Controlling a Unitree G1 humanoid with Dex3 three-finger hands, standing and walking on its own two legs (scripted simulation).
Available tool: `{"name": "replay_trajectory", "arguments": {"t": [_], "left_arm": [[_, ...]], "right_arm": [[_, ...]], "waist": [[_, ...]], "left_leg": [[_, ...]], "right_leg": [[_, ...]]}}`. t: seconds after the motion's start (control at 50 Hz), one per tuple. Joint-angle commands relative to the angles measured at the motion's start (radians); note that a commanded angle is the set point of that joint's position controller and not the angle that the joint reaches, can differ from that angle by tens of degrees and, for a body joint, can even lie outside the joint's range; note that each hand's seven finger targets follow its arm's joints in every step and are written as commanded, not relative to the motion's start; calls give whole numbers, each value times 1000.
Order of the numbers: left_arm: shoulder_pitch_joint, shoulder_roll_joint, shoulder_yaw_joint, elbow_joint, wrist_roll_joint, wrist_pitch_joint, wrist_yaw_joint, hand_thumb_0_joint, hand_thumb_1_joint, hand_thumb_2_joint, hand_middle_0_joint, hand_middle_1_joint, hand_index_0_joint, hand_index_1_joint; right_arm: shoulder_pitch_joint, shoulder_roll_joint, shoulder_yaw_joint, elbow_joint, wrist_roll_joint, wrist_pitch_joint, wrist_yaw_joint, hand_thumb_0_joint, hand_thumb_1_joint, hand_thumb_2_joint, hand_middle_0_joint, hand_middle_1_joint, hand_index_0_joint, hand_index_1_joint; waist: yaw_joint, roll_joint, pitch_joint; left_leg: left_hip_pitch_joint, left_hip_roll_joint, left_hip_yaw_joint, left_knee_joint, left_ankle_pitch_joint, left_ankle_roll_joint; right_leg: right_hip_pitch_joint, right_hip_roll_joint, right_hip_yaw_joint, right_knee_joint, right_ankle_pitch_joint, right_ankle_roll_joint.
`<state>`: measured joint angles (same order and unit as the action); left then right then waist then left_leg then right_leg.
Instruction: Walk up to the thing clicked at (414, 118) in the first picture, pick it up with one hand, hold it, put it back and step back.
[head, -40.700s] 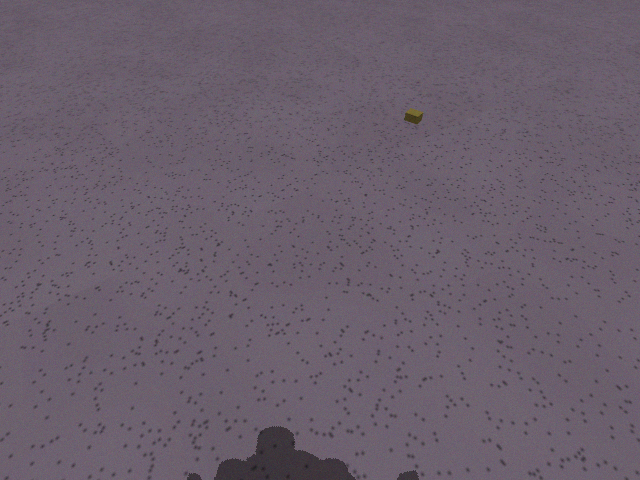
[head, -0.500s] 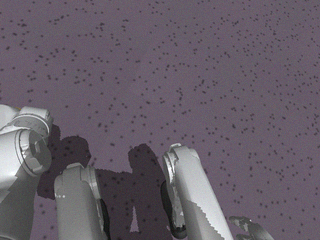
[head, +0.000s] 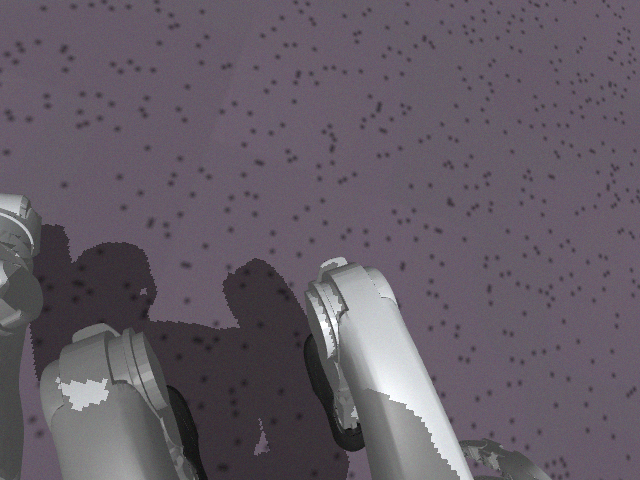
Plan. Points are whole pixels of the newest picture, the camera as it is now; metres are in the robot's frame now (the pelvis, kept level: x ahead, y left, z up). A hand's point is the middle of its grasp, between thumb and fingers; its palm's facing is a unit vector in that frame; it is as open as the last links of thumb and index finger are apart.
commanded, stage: lower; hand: left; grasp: from above
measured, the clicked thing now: out of the picture +0.46 +0.31 -0.20
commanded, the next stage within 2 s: rest in 0.38 s
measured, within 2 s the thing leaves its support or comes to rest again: rests again in 1.06 s
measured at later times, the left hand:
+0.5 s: hand (2, 252) +0.44 +0.30 -0.19, palm faces -0.02 -0.46 -0.89, open 10.5 cm
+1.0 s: hand (26, 252) +0.44 +0.29 -0.24, palm faces +0.00 -0.47 -0.88, open 10.5 cm
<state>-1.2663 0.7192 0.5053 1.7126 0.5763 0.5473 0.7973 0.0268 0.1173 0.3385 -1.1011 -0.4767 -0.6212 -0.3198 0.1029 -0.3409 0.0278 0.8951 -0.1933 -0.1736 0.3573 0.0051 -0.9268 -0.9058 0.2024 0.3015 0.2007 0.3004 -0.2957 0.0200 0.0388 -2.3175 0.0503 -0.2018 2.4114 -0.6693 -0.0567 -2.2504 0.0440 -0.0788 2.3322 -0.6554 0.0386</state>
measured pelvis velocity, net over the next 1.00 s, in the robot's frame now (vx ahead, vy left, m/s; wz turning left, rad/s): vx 0.00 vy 0.01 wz -0.05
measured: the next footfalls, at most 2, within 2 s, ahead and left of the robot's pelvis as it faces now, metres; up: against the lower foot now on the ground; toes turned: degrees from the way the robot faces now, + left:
none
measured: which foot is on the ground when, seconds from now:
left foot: down 0.00-1.00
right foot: down 0.00-1.00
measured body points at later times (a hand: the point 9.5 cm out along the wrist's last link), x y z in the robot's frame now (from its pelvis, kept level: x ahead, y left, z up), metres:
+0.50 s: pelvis -0.01 +0.01 +0.00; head +0.27 +0.07 +0.35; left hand +0.44 +0.32 -0.14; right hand -0.01 -0.29 -0.08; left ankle +0.08 +0.15 -0.29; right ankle +0.11 -0.12 -0.29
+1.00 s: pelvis +0.00 +0.01 -0.01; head +0.30 +0.07 +0.31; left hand +0.45 +0.31 -0.19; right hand +0.00 -0.26 -0.09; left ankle +0.08 +0.15 -0.29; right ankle +0.11 -0.12 -0.29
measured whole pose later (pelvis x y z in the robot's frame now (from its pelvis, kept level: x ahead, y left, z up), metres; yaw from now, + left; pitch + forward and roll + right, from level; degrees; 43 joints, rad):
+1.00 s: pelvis +0.00 +0.01 -0.01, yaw -3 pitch +27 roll -12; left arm -1.26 0.85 0.47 1.70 0.42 0.51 0.88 0.02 0.14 0.32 -1.08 -0.49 -0.60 -0.33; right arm 0.07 -0.38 0.21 0.79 -0.20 -0.20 0.49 0.00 -0.92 -0.90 0.20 0.30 0.20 0.30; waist -0.37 -0.08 0.25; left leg -2.30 0.03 -0.28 2.51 -0.71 -0.05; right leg -2.19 0.05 -0.14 2.37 -0.69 0.06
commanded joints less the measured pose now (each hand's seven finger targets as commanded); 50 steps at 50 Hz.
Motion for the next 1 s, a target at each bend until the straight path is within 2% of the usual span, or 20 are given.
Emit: {"name": "replay_trajectory", "arguments": {"t": [0.0, 0.02, 0.08, 0.14, 0.18, 0.24, 0.32, 0.42, 0.5, 0.54, 0.58, 0.62, 0.66, 0.7, 0.74, 0.82, 0.9, 0.92, 0.94, 0.98], "left_arm": [[-320, 241, -28, -117, 20, -1, 59, 0, 692, 611, -1090, -489, -1074, -509], [-337, 244, -29, -107, 17, 0, 59, 0, 702, 613, -1095, -491, -1079, -512], [-343, 256, -34, -130, 10, -4, 54, 0, 704, 623, -1082, -530, -1072, -544], [-320, 265, -44, -102, 15, 4, 56, 0, 739, 597, -1129, -469, -1110, -492], [-307, 271, -37, -75, 20, 7, 69, 0, 735, 565, -1113, -465, -1101, -481], [-316, 256, -33, -58, 4, 3, 84, 0, 730, 565, -1103, -478, -1094, -492], [-337, 268, -38, -85, -10, -8, 103, 0, 705, 599, -1084, -499, -1071, -515], [-340, 306, -40, -105, -8, -14, 122, 0, 652, 550, -1032, -496, -1028, -504], [-328, 280, -61, -94, -46, -19, 120, 0, 696, 566, -1085, -465, -1072, -483], [-335, 301, -57, -112, -54, -24, 125, 0, 702, 542, -1089, -441, -1076, -458], [-304, 296, -67, -86, -57, -22, 127, 0, 673, 586, -1068, -465, -1051, -487], [-308, 304, -58, -103, -84, -24, 133, 0, 698, 583, -1088, -462, -1072, -482], [-304, 324, -53, -101, -78, -29, 140, 0, 665, 561, -1068, -429, -1048, -453], [-288, 298, -71, -80, -95, -28, 132, 0, 686, 591, -1070, -469, -1055, -489], [-289, 326, -71, -113, -106, -37, 130, 0, 689, 564, -1071, -454, -1057, -472], [-256, 355, -67, -112, -91, -38, 131, 0, 686, 578, -1074, -450, -1057, -471], [-265, 328, -80, -117, -129, -42, 128, 0, 730, 575, -1095, -465, -1082, -482], [-250, 337, -66, -115, -132, -45, 136, 0, 728, 573, -1096, -461, -1083, -478], [-257, 326, -85, -128, -149, -42, 132, 0, 741, 558, -1096, -467, -1088, -479], [-252, 342, -66, -125, -154, -48, 138, 0, 736, 568, -1109, -437, -1092, -458]], "right_arm": [[233, -282, -67, 5, 11, -8, 6, 0, -912, -903, 200, 300, 200, 300], [230, -279, -62, 8, 4, -11, 10, 0, -914, -904, 200, 300, 200, 300], [230, -286, -52, 12, 2, -14, 19, 0, -917, -904, 200, 300, 200, 300], [223, -298, -54, 9, 1, -16, 25, 0, -912, -902, 200, 300, 200, 300], [236, -307, -51, -2, 9, -16, 29, 0, -911, -901, 200, 300, 200, 300], [229, -312, -42, -6, -3, -21, 41, 0, -910, -900, 200, 300, 200, 300], [204, -325, -30, -6, -14, -32, 55, 0, -910, -900, 200, 300, 200, 300], [199, -341, -11, -2, -15, -37, 73, 0, -910, -900, 200, 300, 200, 300], [197, -347, 15, -2, -17, -40, 91, 0, -909, -901, 200, 300, 200, 300], [201, -352, 27, -5, -16, -40, 96, 0, -906, -900, 200, 300, 200, 300], [209, -358, 36, -16, -12, -34, 102, 0, -906, -900, 200, 300, 200, 300], [198, -357, 43, -27, -13, -34, 106, 0, -908, -901, 200, 300, 200, 300], [209, -361, 53, -34, -9, -27, 109, 0, -907, -902, 200, 300, 200, 300], [201, -357, 66, -30, -13, -27, 113, 0, -906, -901, 200, 300, 200, 300], [198, -358, 76, -33, -14, -27, 114, 0, -907, -901, 200, 301, 200, 301], [203, -365, 89, -52, -10, -19, 119, 0, -906, -901, 200, 301, 200, 300], [197, -370, 101, -63, -12, -24, 125, 0, -907, -902, 200, 301, 200, 300], [210, -376, 98, -77, -6, -22, 127, 0, -905, -902, 200, 300, 200, 300], [186, -367, 109, -80, -13, -26, 127, 0, -907, -902, 200, 301, 200, 300], [207, -380, 108, -93, -3, -21, 128, 0, -906, -903, 200, 300, 200, 300]], "waist": [[-31, 280, -741], [-46, 267, -712], [-55, 263, -684], [-64, 255, -659], [-66, 258, -661], [-85, 270, -614], [-101, 294, -575], [-110, 336, -568], [-124, 334, -547], [-123, 341, -556], [-126, 317, -552], [-120, 314, -556], [-117, 325, -570], [-135, 304, -522], [-130, 303, -531], [-124, 325, -551], [-143, 313, -528], [-137, 303, -547], [-144, 304, -521], [-141, 322, -548]], "left_leg": [[469, 0, 133, -212, 135, 62], [453, 0, 131, -203, 129, 65], [443, 1, 130, -193, 149, 65], [433, -1, 126, -199, 137, 69], [449, 2, 113, -202, 113, 67], [483, 8, 89, -216, 92, 61], [480, 7, 91, -200, 109, 61], [501, 6, 85, -193, 100, 61], [505, 8, 76, -181, 102, 59], [508, 8, 70, -179, 105, 59], [483, 7, 73, -174, 102, 62], [497, 7, 68, -162, 115, 65], [484, 9, 65, -172, 114, 62], [466, 5, 68, -152, 111, 68], [447, 2, 76, -142, 113, 74], [465, 6, 61, -154, 121, 70], [463, 3, 59, -134, 136, 72], [468, 8, 50, -132, 133, 73], [468, -1, 61, -117, 133, 78], [491, 6, 47, -124, 143, 72]], "right_leg": [[427, 9, -122, -271, 227, -21], [409, 4, -127, -267, 226, -19], [427, 7, -129, -262, 243, -14], [442, 9, -134, -264, 234, -12], [421, 15, -135, -269, 212, -18], [383, 12, -155, -253, 199, -23], [403, 6, -160, -244, 227, -17], [415, 1, -169, -239, 234, -18], [414, 3, -177, -230, 234, -19], [417, 2, -180, -221, 239, -22], [447, 11, -176, -227, 241, -21], [446, 3, -180, -213, 255, -21], [459, 10, -176, -219, 262, -27], [453, 5, -183, -205, 263, -22], [480, 8, -178, -211, 266, -20], [485, 11, -186, -200, 279, -28], [498, 5, -191, -188, 300, -21], [499, 10, -193, -190, 295, -25], [497, 2, -193, -181, 297, -21], [495, 6, -196, -176, 307, -28]]}}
